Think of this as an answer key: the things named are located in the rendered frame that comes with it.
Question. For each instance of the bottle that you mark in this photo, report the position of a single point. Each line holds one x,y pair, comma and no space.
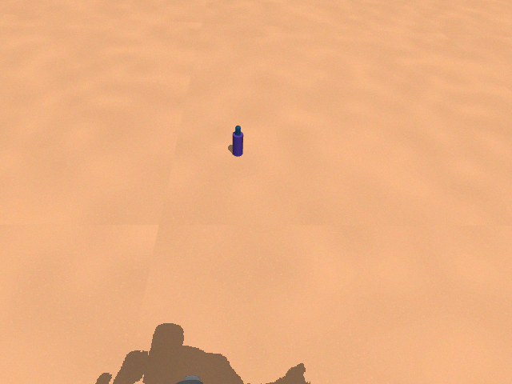
237,142

